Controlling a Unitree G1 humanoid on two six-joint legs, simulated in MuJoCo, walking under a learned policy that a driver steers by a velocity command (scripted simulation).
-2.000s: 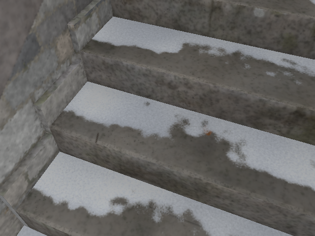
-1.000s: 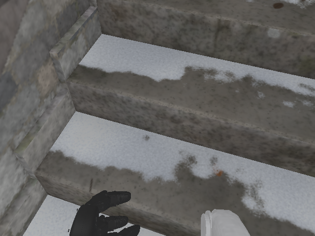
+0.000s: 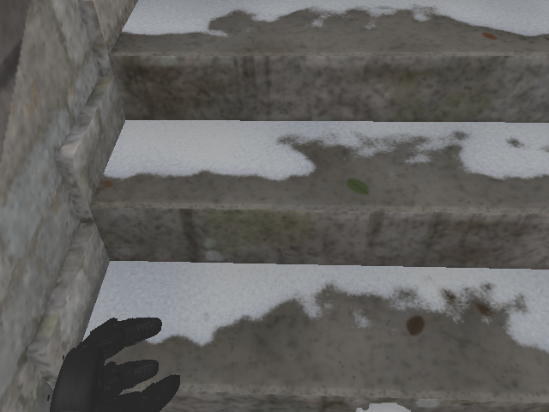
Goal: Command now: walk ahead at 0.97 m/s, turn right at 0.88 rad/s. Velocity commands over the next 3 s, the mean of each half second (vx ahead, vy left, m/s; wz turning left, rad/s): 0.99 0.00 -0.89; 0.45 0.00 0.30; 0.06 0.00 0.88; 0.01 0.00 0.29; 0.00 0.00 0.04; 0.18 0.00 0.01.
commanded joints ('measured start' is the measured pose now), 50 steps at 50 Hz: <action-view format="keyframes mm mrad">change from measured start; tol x64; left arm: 1 -102 -32 -17 -104 -16 24 31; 24 620 156 33 398 18 -102 9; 50 -23 120 -58 -47 26 48 -13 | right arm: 1 -93 -116 -9 -69 -16 -55 19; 26 -764 176 171 -741 -28 50 4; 33 528 89 124 -230 -4 146 69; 50 89 -169 -11 -187 85 -19 109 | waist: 1 67 65 246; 50 177 242 -156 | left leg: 1 73 272 -237 -587 -231 135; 5 35 146 29 -809 -33 114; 10 411 197 12 4 1846 179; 13 -485 -180 -396 1086 205 47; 22 -1118 -118 -244 1668 -108 123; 31 83 -233 -209 132 170 224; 33 769 126 -1079 25 1867 658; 40 -344 -246 -280 -285 552 205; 50 -52 -16 -637 -295 1821 245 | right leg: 1 -330 -16 68 149 -203 -23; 10 855 122 -221 -921 -382 -72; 14 1006 -84 1078 -2025 -751 -44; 25 873 -36 316 -2072 532 -4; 31 1191 -97 147 -1291 2286 204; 33 381 388 446 -12 153 88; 37 -254 158 233 -66 1 -9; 50 721 94 -238 -1156 -46 74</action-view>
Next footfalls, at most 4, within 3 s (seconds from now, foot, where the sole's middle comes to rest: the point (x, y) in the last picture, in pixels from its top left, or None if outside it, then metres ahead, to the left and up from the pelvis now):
0.22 right None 0.32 -0.14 -0.58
0.64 left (395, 312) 0.63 -0.19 -0.41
1.02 right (533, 174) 0.85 -0.48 -0.25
1.44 left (385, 176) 0.85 -0.18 -0.25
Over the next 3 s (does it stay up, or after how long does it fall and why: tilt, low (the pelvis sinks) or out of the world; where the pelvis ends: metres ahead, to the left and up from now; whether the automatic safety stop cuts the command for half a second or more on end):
stays up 0.85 -0.26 0.51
